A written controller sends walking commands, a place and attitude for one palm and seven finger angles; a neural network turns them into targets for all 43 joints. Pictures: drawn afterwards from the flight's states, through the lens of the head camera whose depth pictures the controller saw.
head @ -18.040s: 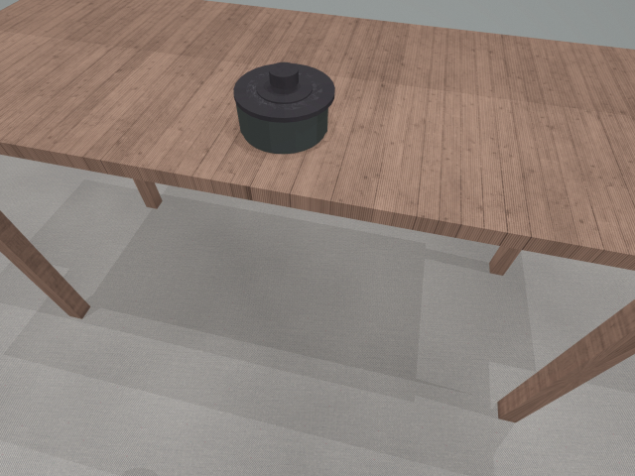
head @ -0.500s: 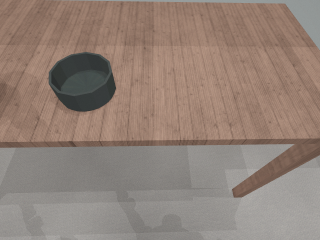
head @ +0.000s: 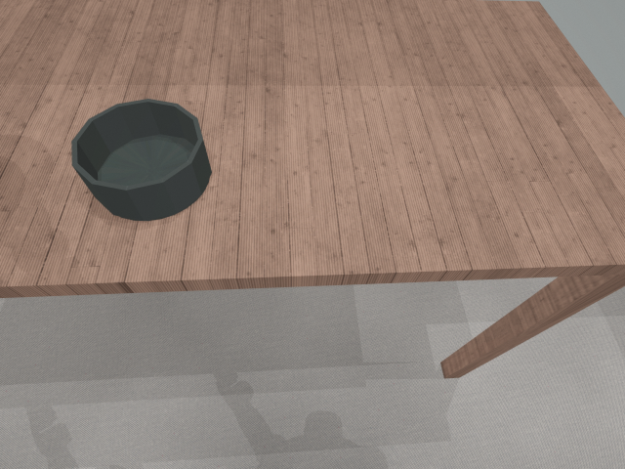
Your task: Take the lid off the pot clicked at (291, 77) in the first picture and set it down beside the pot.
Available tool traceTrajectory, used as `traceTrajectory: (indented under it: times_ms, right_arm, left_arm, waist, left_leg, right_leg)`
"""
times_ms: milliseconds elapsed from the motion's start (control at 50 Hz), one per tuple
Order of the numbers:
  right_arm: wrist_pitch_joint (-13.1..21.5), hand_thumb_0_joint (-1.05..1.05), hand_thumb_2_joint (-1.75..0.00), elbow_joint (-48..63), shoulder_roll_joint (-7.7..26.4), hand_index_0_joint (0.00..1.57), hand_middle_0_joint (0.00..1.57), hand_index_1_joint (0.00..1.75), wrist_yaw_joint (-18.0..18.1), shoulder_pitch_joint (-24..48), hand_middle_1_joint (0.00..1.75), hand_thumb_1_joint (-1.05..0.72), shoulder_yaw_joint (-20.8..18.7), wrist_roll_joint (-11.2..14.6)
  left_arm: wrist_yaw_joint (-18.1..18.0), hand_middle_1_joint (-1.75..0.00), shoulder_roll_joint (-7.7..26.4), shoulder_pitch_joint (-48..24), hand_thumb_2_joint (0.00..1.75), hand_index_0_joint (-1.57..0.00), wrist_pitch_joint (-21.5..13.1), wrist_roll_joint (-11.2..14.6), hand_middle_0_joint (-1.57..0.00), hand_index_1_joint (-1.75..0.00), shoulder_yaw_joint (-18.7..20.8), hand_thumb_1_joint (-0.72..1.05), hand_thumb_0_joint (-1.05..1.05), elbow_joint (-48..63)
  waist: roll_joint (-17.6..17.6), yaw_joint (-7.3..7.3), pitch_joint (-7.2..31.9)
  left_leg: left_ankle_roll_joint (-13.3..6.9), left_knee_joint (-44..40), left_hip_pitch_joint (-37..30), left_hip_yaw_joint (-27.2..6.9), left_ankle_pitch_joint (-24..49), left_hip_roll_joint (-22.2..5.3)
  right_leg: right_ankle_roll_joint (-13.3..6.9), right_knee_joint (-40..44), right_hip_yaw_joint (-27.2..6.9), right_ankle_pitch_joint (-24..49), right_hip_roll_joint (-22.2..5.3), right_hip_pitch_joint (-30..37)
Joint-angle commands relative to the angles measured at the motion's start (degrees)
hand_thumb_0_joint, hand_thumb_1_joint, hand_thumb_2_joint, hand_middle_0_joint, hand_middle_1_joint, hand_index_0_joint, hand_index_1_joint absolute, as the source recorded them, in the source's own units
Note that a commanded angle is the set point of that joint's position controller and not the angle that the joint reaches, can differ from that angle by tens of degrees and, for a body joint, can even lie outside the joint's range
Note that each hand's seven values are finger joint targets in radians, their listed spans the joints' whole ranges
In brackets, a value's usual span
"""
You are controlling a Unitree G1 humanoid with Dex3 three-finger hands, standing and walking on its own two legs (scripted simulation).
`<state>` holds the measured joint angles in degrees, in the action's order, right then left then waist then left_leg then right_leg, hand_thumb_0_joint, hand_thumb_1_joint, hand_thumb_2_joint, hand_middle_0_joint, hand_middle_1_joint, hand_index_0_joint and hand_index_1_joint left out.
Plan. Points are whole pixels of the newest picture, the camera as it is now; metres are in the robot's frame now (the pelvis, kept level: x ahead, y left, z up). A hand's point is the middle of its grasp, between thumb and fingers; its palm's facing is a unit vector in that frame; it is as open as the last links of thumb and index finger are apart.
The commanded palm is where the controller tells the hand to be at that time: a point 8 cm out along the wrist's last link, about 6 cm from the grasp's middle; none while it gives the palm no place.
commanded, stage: lower the lid onto the table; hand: left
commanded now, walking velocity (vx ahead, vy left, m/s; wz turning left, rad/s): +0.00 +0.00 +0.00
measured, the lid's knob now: out of the picture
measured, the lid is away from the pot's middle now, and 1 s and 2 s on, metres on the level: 0.22 0.23 0.23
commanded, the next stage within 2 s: open the fingers wide in 1.66 s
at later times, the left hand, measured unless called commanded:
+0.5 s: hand out of the picture +0.45 +0.37 +0.21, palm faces -0.32 -0.33 -0.89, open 7.6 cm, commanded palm +0.51 +0.39 +0.28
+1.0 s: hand out of the picture +0.44 +0.39 +0.18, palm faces -0.36 -0.32 -0.87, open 7.6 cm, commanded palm +0.51 +0.40 +0.25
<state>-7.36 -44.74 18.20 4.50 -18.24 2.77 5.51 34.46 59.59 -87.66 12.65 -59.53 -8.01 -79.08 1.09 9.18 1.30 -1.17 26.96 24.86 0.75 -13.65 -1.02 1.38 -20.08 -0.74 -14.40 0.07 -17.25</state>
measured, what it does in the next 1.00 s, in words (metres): stands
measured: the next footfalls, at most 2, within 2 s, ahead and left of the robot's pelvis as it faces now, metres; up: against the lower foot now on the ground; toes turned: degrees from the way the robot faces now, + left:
none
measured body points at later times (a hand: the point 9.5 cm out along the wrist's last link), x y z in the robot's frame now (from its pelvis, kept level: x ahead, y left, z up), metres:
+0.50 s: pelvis -0.01 +0.00 +0.00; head +0.08 +0.01 +0.44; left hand +0.46 +0.38 +0.26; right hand -0.01 -0.28 -0.13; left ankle -0.02 +0.11 -0.74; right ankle -0.06 -0.14 -0.74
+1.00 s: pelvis -0.02 +0.01 -0.01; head +0.07 +0.03 +0.43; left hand +0.46 +0.40 +0.23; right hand -0.04 -0.28 -0.12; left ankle -0.02 +0.11 -0.74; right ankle -0.06 -0.14 -0.74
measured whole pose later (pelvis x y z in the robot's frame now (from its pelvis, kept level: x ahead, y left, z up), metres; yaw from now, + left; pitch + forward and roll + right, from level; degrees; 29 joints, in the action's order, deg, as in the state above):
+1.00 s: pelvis -0.02 +0.01 -0.01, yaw +0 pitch +13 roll -3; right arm -6.8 -44.9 18.0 5.6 -20.2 2.6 5.6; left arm 32.0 58.8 -81.7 7.0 -58.5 -7.3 -80.2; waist 1.1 9.8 2.0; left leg -1.9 33.5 31.1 0.3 -15.3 -1.2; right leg 2.1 -25.7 -0.4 -15.7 0.3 -22.9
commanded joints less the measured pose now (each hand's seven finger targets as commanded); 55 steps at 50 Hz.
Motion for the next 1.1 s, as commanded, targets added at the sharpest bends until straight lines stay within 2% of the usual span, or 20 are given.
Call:
traceTrajectory:
  times_ms: [0, 100, 180, 220, 260, 340, 360, 420, 500, 580, 640, 720, 740, 780, 820, 840, 880, 940, 1020, 1080]
  right_arm:
    - [0.8, 0.0, -0.9, 2.7, 10.8, 0.2, 0.2, 0.3, 0.8, -6.8, 0.3, -0.9, -3.2, -0.7]
    - [0.4, 0.0, -0.9, 2.6, 10.9, 0.2, 0.2, 0.3, 0.4, -7.0, 0.3, -0.9, -3.2, -0.5]
    - [0.5, 0.0, -0.9, 2.8, 10.8, 0.2, 0.2, 0.3, 0.5, -7.4, 0.3, -0.9, -3.4, -0.5]
    - [0.7, 0.0, -0.9, 2.7, 10.9, 0.2, 0.2, 0.3, 0.7, -7.9, 0.3, -0.9, -3.7, -0.8]
    - [0.9, 0.0, -0.9, 2.6, 11.0, 0.2, 0.2, 0.3, 0.8, -8.0, 0.3, -0.9, -3.8, -0.9]
    - [1.4, 0.0, -0.9, 2.8, 10.4, 0.2, 0.2, 0.3, 0.7, -8.2, 0.3, -0.9, -3.6, -0.7]
    - [0.9, 0.0, -0.9, 2.4, 10.8, 0.2, 0.2, 0.3, 0.5, -7.9, 0.3, -0.9, -3.7, -0.7]
    - [0.7, 0.0, -0.9, 2.6, 10.7, 0.2, 0.2, 0.3, 0.7, -7.4, 0.3, -0.9, -3.1, -0.7]
    - [0.4, 0.0, -0.9, 2.9, 10.8, 0.2, 0.2, 0.3, 1.2, -7.0, 0.3, -0.9, -3.1, -0.7]
    - [0.7, 0.0, -0.9, 2.9, 10.9, 0.2, 0.2, 0.3, 1.8, -7.2, 0.3, -0.9, -3.0, -0.5]
    - [1.3, 0.0, -0.9, 3.0, 10.6, 0.2, 0.2, 0.3, 2.0, -7.5, 0.3, -0.9, -2.9, -0.3]
    - [0.6, 0.0, -0.9, 2.6, 11.2, 0.2, 0.2, 0.3, 1.8, -7.3, 0.3, -0.9, -2.7, -0.3]
    - [0.9, 0.0, -0.9, 3.0, 10.9, 0.2, 0.2, 0.3, 2.0, -7.1, 0.3, -0.9, -2.4, -0.3]
    - [0.3, 0.0, -0.9, 2.7, 11.4, 0.2, 0.2, 0.3, 1.9, -7.6, 0.3, -0.9, -2.7, -0.3]
    - [0.6, 0.0, -0.9, 2.7, 11.3, 0.2, 0.2, 0.3, 2.1, -8.1, 0.3, -0.9, -2.9, -0.3]
    - [1.0, 0.0, -0.9, 3.0, 11.0, 0.2, 0.2, 0.3, 2.3, -7.8, 0.3, -0.9, -2.8, -0.2]
    - [1.0, 0.0, -0.9, 2.4, 11.5, 0.2, 0.2, 0.3, 2.2, -8.6, 0.3, -0.9, -3.3, -0.4]
    - [1.7, 0.0, -0.9, 2.5, 11.0, 0.2, 0.2, 0.3, 2.3, -8.9, 0.3, -0.9, -3.4, -0.3]
    - [1.5, 0.0, -0.9, 1.8, 11.4, 0.2, 0.2, 0.3, 2.0, -9.3, 0.3, -0.9, -3.4, -0.7]
    - [1.2, 0.0, -0.9, 1.7, 11.5, 0.2, 0.2, 0.3, 2.0, -9.3, 0.3, -0.9, -3.2, -0.7]
  left_arm:
    - [-3.9, -1.2, 14.6, -30.3, 0.84, -0.68, -1.1, -1.5, -1.13, -1.07, 2.2, 0.81, 0.0, 15.3]
    - [-3.7, -1.2, 12.0, -27.4, 0.84, -0.68, -1.2, -0.8, -1.13, -1.07, 0.5, 0.81, 0.0, 12.8]
    - [-4.0, -1.2, 10.9, -28.7, 0.84, -0.68, -1.5, -0.7, -1.13, -1.07, 0.2, 0.81, 0.0, 14.1]
    - [-4.3, -1.2, 13.5, -29.6, 0.84, -0.68, -1.8, -1.1, -1.13, -1.07, 2.3, 0.81, 0.0, 16.0]
    - [-4.5, -1.2, 14.6, -31.0, 0.84, -0.68, -2.3, -0.9, -1.13, -1.07, 3.2, 0.81, 0.0, 18.9]
    - [-4.0, -1.2, 9.5, -26.8, 0.84, -0.68, -2.6, -0.3, -1.13, -1.07, 0.0, 0.81, 0.0, 14.7]
    - [-4.5, -1.2, 11.5, -26.6, 0.84, -0.68, -2.4, -0.5, -1.13, -1.07, 1.7, 0.81, 0.0, 13.6]
    - [-4.6, -1.2, 10.4, -23.5, 0.84, -0.68, -2.7, -0.5, -1.13, -1.07, 0.5, 0.81, 0.0, 9.6]
    - [-5.2, -1.2, 12.2, -28.0, 0.84, -0.68, -3.7, -0.7, -1.13, -1.07, 1.3, 0.81, 0.0, 14.1]
    - [-5.6, -1.2, 15.4, -27.6, 0.84, -0.68, -4.8, -0.7, -1.13, -1.07, 3.1, 0.81, 0.0, 13.8]
    - [-5.2, -1.2, 12.2, -25.2, 0.84, -0.68, -5.4, 0.1, -1.13, -1.07, 0.9, 0.81, 0.0, 13.5]
    - [-5.7, -1.2, 13.8, -22.3, 0.84, -0.68, -5.5, 0.0, -1.13, -1.07, 2.1, 0.81, 0.0, 9.5]
    - [-5.3, -1.2, 11.9, -21.3, 0.84, -0.68, -6.1, 0.4, -1.13, -1.07, 0.6, 0.81, 0.0, 10.3]
    - [-5.9, -1.2, 15.0, -23.4, 0.84, -0.68, -6.1, -0.1, -1.13, -1.07, 2.6, 0.81, 0.0, 11.4]
    - [-5.9, -1.2, 15.1, -24.3, 0.84, -0.68, -6.3, 0.0, -1.13, -1.07, 2.8, 0.81, 0.0, 12.3]
    - [-5.4, -1.2, 12.8, -24.4, 0.84, -0.68, -6.9, 0.8, -1.13, -1.07, 1.0, 0.81, 0.0, 15.2]
    - [-5.9, -1.2, 14.3, -25.1, 0.84, -0.68, -6.5, 0.3, -1.13, -1.07, 2.6, 0.81, 0.0, 13.5]
    - [-5.5, -1.2, 10.9, -25.0, 0.84, -0.68, -6.9, 1.3, -1.13, -1.07, 0.8, 0.81, 0.0, 15.9]
    - [-6.0, -1.2, 10.8, -22.7, 0.84, -0.68, -6.6, 0.7, -1.13, -1.07, 1.4, 0.81, 0.0, 11.4]
    - [-6.3, -1.2, 11.3, -23.0, 0.84, -0.68, -7.1, 0.6, -1.13, -1.07, 1.7, 0.81, 0.0, 11.6]
  waist:
    - [12.3, -0.95, 27.8]
    - [11.6, -0.44, 24.7]
    - [13.9, -0.32, 26.4]
    - [12.6, -0.32, 28.9]
    - [15.0, -0.69, 31.8]
    - [13.7, -0.44, 28.5]
    - [12.2, -0.23, 27.6]
    - [9.2, 0.36, 23.1]
    - [11.9, 0.18, 26.6]
    - [10.4, 0.0, 28.1]
    - [11.8, -0.1, 27.4]
    - [8.8, 0.49, 22.2]
    - [9.9, -0.06, 22.9]
    - [10.9, 0.19, 24.3]
    - [10.4, 0.5, 25.2]
    - [13.0, 0.05, 27.0]
    - [13.3, 0.49, 27.1]
    - [16.6, 0.15, 28.9]
    - [13.0, 1.06, 24.6]
    - [13.9, 0.93, 25.1]
  left_leg:
    - [-2.4, 4.0, -25.4, 0.3, 36.3, 1.9]
    - [-2.1, 4.3, -24.1, -0.1, 35.4, 1.6]
    - [-1.6, 5.2, -26.9, -0.9, 38.5, 1.2]
    - [-2.2, 5.5, -26.8, -0.6, 37.2, 1.3]
    - [-1.5, 6.4, -29.6, -1.0, 42.9, 1.0]
    - [-1.2, 6.3, -27.5, -0.8, 41.5, 1.2]
    - [-1.5, 6.4, -26.4, -1.0, 38.1, 1.0]
    - [-2.3, 5.3, -20.4, -0.1, 28.1, 1.9]
    - [-2.5, 5.3, -21.9, -0.2, 28.5, 1.9]
    - [-2.9, 5.7, -21.2, -0.1, 27.5, 2.1]
    - [-2.5, 5.6, -21.7, 0.1, 29.6, 1.9]
    - [-2.8, 5.1, -16.0, 0.5, 20.0, 2.2]
    - [-2.7, 4.9, -16.5, 0.7, 22.1, 2.3]
    - [-2.6, 5.8, -17.7, 0.2, 22.9, 2.1]
    - [-2.9, 6.0, -18.3, 0.1, 22.9, 2.0]
    - [-2.6, 6.1, -21.0, 0.1, 27.9, 1.6]
    - [-2.6, 7.0, -22.1, -0.6, 27.2, 1.4]
    - [-1.4, 7.7, -25.6, -1.2, 34.4, 1.0]
    - [-2.0, 7.5, -21.3, -1.6, 26.3, 1.1]
    - [-1.8, 7.9, -21.0, -1.7, 27.1, 1.0]
  right_leg:
    - [-1.3, -0.9, 2.9, 23.9, 3.9, 1.1]
    - [-1.3, -1.1, 3.4, 22.3, 4.1, -1.3]
    - [-1.4, -1.5, 3.8, 21.2, 4.3, -3.5]
    - [-1.2, -1.8, 3.5, 22.1, 4.3, -1.9]
    - [-1.2, -2.5, 3.5, 23.8, 4.3, -2.2]
    - [-1.5, -2.4, 4.2, 22.1, 4.5, -4.1]
    - [-1.1, -2.5, 3.9, 20.8, 4.4, -4.4]
    - [-1.2, -2.3, 3.7, 18.6, 4.1, -4.2]
    - [-1.3, -3.0, 3.4, 19.2, 4.0, -3.3]
    - [-1.2, -3.7, 3.1, 19.6, 4.1, -2.2]
    - [-1.5, -3.6, 3.5, 19.6, 4.1, -3.1]
    - [-1.3, -3.5, 3.2, 16.4, 3.9, -3.9]
    - [-1.7, -3.8, 3.5, 16.9, 4.0, -3.7]
    - [-1.5, -4.1, 3.2, 17.3, 4.1, -4.0]
    - [-1.4, -4.1, 3.2, 17.4, 4.2, -4.0]
    - [-1.6, -4.4, 3.6, 18.3, 4.3, -4.7]
    - [-1.2, -4.3, 3.5, 16.8, 4.5, -6.5]
    - [-1.7, -4.8, 4.4, 17.0, 4.9, -8.6]
    - [-1.5, -4.7, 4.3, 14.0, 4.8, -10.3]
    - [-1.6, -5.4, 4.4, 14.2, 4.9, -10.7]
